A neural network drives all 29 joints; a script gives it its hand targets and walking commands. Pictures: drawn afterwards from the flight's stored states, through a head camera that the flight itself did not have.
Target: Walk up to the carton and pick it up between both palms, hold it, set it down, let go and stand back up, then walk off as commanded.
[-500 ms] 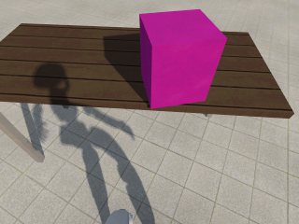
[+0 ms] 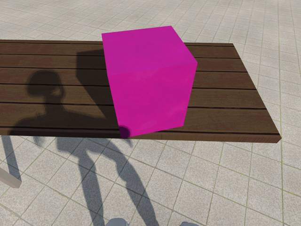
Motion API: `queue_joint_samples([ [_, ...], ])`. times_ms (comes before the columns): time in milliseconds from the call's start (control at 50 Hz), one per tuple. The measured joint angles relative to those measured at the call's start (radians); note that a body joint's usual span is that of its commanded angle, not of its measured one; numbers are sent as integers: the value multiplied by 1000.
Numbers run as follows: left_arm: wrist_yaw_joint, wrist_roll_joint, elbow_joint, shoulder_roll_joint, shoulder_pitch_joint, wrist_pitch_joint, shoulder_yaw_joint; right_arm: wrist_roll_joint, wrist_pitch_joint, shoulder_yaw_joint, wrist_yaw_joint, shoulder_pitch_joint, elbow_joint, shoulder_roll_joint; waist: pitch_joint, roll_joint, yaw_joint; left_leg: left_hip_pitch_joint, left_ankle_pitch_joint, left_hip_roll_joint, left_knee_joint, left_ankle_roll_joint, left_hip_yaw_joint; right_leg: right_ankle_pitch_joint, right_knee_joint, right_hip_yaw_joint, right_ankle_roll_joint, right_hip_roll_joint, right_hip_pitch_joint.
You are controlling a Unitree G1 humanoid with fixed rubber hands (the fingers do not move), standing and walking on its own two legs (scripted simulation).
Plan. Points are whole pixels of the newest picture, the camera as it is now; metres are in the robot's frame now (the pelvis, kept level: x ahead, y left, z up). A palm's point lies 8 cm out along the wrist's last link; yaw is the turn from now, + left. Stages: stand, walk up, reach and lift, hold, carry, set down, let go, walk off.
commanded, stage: walk up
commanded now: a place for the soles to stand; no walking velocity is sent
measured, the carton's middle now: (145, 83) +0.51 +0.04 +0.10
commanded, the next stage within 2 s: none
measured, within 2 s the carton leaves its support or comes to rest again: neither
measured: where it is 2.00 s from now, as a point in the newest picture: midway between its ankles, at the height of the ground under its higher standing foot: outside the picture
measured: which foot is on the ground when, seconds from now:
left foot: up 0.00-0.16, down 0.18-1.00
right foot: down 0.00-1.00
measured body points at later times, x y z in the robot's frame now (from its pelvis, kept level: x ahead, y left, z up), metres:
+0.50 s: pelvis +0.06 -0.03 +0.01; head +0.10 -0.03 +0.45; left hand +0.13 +0.29 -0.10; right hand +0.15 -0.37 -0.09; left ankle +0.10 +0.11 -0.70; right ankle +0.06 -0.14 -0.69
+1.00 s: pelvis +0.06 -0.02 +0.01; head +0.08 -0.02 +0.46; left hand +0.13 +0.30 -0.10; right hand +0.16 -0.36 -0.09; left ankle +0.10 +0.12 -0.69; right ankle +0.06 -0.14 -0.69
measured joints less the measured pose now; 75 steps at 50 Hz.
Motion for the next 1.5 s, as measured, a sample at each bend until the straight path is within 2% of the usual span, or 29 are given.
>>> queue_joint_samples([
  [60, 3, 0, 0, -5, 1, 0, 0, 2, 0, 2, 0, -1, -1, -1, -1, 4, 3, -59, -2, -37, 27, 0, 17, 0, -41, -17, -4, 4, 26],
  [140, 17, 0, -1, -3, 1, -1, 0, 2, -1, 3, 0, -1, -1, -2, -2, -8, 5, -53, 6, -45, -190, 0, 35, -20, -44, -31, -18, 8, 35],
  [160, 20, 0, -1, -3, 1, -1, 0, 2, -1, 3, 0, 0, -1, -2, -3, -8, 5, -39, 46, -46, -271, 0, 35, -26, -44, -37, -18, 12, 36],
  [200, 26, 0, 0, -3, 1, -1, 0, 2, -5, 3, 0, -1, -1, 0, -2, -21, 5, -13, 212, -53, -360, -4, 38, -43, -28, -37, -18, 9, 38],
  [320, 38, 0, 0, -16, -15, 4, 0, 2, -9, 3, 0, -5, -1, 0, -3, -32, 3, 19, 173, -38, -347, -13, 37, -135, 12, 1, -18, 12, 37],
  [380, 40, 0, 0, -19, -15, 3, 0, 2, 2, 3, 0, -13, 0, 0, -2, -28, 4, 11, 156, -31, -324, -14, 30, -32, -30, -2, -17, 13, 46],
  [460, 43, 0, 0, -24, -15, -2, 0, 2, 15, 7, 0, -18, -1, 0, -3, -22, 3, 16, 73, -49, -293, -14, 26, -56, -30, -6, -17, 5, 53],
  [520, 46, 0, 0, -25, -18, -4, 0, 2, 15, 9, 0, -19, -1, 1, -2, -9, 3, 41, 172, -50, -349, -26, 26, -64, -30, -10, -17, 3, 53],
  [600, 54, 0, 0, -24, -34, -4, 0, 2, 15, 11, 0, -28, -1, 1, -2, -4, 3, 39, 133, -52, -339, -33, 26, -65, -30, -11, -17, 1, 54],
  [1320, 57, 0, 0, -24, -46, -6, 0, 2, 16, 22, 1, -52, -1, 1, -6, -27, 3, 44, 153, -77, -338, -31, 27, -49, -31, -11, -15, -25, 66],
  [1500, 65, 0, 0, -24, -46, -11, 0, 2, 35, 22, 20, -53, 0, 1, -6, -8, 3, 44, 155, -88, -335, -26, 28, -47, -31, -12, -15, -37, 70],
])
